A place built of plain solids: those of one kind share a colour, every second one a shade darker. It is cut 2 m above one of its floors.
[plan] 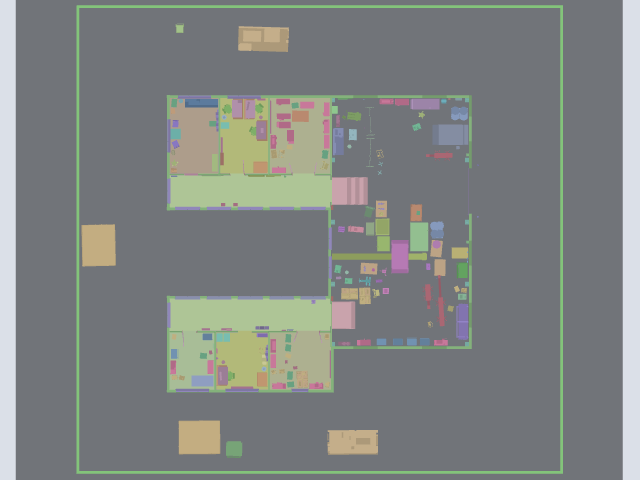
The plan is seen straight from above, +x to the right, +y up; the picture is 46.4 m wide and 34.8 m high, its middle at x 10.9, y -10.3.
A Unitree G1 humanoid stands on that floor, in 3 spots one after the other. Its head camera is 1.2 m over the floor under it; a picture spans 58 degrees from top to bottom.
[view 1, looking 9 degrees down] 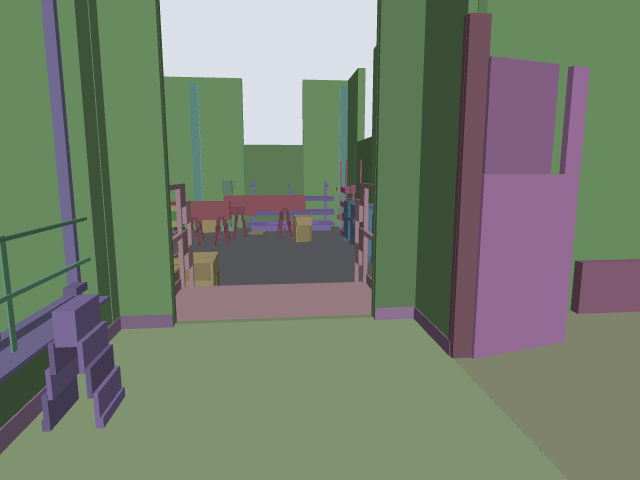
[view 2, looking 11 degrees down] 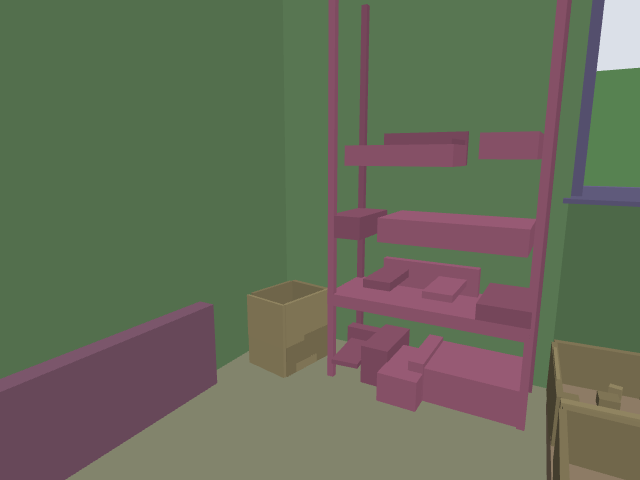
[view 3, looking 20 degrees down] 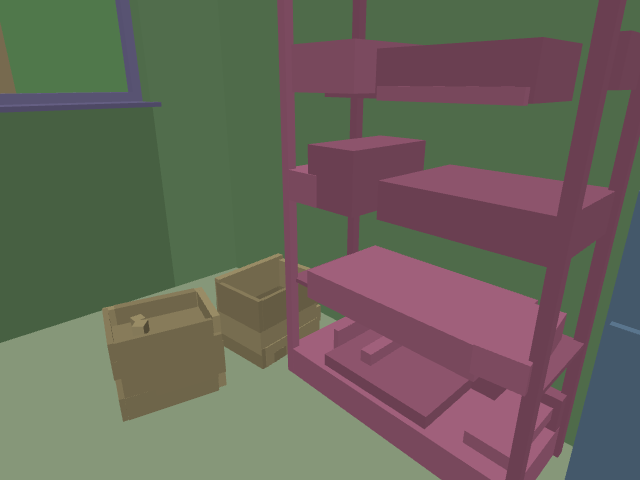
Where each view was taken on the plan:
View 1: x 8.30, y -15.75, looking -6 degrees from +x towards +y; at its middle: ground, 10.92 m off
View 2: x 10.05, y -18.75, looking -60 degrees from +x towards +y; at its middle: wall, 2.83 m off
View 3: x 1.45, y -18.75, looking -133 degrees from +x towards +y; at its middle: wall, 2.27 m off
